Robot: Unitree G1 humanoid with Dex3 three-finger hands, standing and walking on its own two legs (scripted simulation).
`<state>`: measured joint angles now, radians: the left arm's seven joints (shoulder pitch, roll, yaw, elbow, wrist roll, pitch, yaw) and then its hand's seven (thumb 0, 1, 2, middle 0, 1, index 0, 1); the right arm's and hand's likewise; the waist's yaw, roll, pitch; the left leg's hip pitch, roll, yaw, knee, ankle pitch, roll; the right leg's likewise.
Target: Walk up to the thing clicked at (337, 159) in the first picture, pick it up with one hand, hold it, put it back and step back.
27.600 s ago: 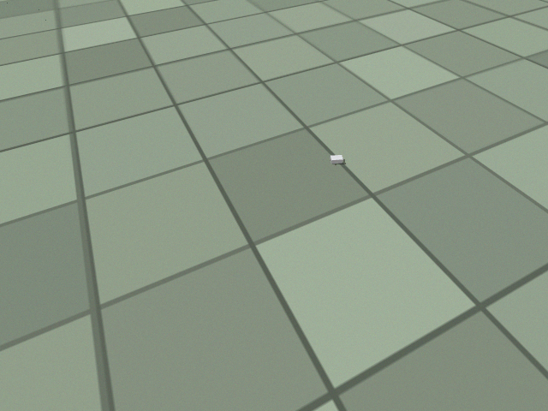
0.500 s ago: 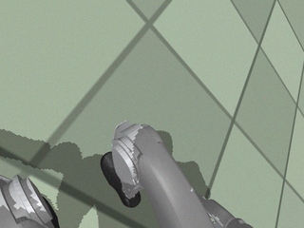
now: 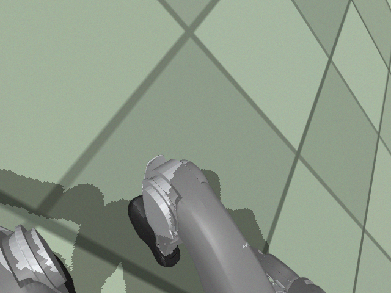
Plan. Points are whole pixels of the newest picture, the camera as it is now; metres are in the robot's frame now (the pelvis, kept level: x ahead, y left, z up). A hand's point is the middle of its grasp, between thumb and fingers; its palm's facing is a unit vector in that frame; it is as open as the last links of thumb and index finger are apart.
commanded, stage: close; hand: left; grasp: from above
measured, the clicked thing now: out of the picture +0.49 +0.37 -0.30
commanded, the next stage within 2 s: settle in 1.40 s
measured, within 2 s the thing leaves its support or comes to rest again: leaves its support in 1.74 s
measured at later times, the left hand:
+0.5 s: hand out of the picture +0.47 +0.36 -0.25, palm faces -0.44 -0.13 -0.89, open 8.8 cm
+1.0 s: hand out of the picture +0.47 +0.36 -0.25, palm faces -0.43 -0.13 -0.89, open 7.1 cm
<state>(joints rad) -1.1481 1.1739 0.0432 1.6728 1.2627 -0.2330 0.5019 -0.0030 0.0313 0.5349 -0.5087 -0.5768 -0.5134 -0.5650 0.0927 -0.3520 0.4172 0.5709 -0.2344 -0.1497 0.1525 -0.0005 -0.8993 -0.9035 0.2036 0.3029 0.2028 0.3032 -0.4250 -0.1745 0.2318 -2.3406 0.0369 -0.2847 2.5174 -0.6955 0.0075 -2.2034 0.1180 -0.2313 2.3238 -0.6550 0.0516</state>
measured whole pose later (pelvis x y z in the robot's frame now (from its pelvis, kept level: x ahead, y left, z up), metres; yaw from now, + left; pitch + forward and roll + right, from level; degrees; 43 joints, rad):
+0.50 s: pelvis +0.00 +0.00 +0.00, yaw +0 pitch +28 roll -16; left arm -1.15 1.18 0.05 1.67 1.25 -0.21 0.51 0.00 0.29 0.32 -0.68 -0.46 -0.71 -0.42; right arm 0.09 -0.36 0.42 0.57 -0.24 -0.16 0.15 0.00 -0.89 -0.90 0.20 0.30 0.20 0.30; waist -0.43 -0.18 0.24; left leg -2.34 0.04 -0.28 2.52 -0.70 0.01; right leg -2.21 0.12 -0.23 2.32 -0.66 0.05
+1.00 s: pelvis +0.00 +0.00 +0.00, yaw +0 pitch +27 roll -16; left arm -1.14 1.18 0.05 1.66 1.25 -0.23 0.51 0.00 0.51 0.11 -0.87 -0.25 -0.89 -0.21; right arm 0.08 -0.35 0.43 0.57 -0.24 -0.16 0.15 0.00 -0.89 -0.90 0.20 0.30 0.20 0.30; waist -0.42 -0.18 0.25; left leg -2.34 0.04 -0.29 2.52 -0.69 0.01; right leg -2.20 0.12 -0.23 2.32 -0.65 0.05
